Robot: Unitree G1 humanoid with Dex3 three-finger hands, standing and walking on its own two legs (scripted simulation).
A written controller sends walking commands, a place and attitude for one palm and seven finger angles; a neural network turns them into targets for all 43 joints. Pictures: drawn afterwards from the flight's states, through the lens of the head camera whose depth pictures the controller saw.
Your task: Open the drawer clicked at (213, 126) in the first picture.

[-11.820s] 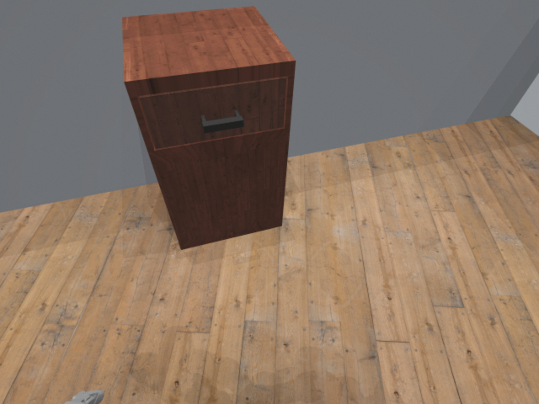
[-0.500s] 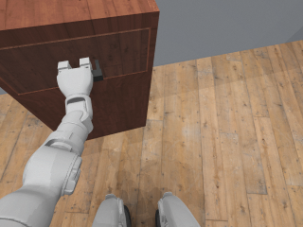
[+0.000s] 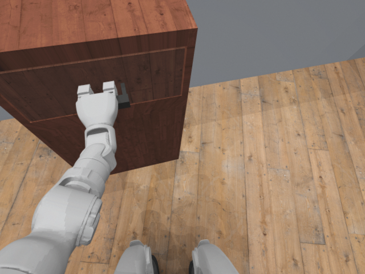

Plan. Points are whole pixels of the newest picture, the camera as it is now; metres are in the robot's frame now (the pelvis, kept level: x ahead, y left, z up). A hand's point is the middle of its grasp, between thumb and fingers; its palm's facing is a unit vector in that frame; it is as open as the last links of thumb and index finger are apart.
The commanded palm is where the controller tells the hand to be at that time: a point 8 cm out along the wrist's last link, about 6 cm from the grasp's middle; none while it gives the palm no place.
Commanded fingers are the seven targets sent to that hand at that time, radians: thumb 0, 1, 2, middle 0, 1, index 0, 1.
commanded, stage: close the thumb around the handle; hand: left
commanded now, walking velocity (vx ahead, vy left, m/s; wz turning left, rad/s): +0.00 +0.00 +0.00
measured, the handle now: (103, 97) +0.54 +0.15 -0.02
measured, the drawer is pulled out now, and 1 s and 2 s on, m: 0.00 0.03 0.16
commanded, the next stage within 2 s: pull the drawer open in 0.42 s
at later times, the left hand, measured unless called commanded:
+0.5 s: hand (105, 120) +0.49 +0.15 -0.04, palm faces -0.03 -0.04 -1.00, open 5.7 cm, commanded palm +0.46 +0.15 +0.01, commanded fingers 0.00 0.90 0.90 -0.40 -1.35 -0.40 -1.35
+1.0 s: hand (106, 130) +0.46 +0.14 -0.04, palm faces -0.04 -0.06 -1.00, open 5.7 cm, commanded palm +0.41 +0.14 +0.01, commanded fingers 0.00 0.90 0.90 -0.40 -1.35 -0.40 -1.35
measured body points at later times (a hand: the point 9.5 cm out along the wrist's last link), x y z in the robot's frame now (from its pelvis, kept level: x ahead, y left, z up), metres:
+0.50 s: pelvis +0.00 -0.01 +0.00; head +0.14 +0.00 +0.43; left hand +0.48 +0.15 +0.01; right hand +0.02 -0.26 -0.13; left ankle +0.03 +0.09 -0.65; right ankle -0.02 -0.11 -0.65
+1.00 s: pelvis +0.02 -0.01 +0.02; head +0.14 +0.00 +0.45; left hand +0.45 +0.14 +0.01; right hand +0.06 -0.26 -0.12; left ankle +0.03 +0.09 -0.65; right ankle -0.02 -0.11 -0.65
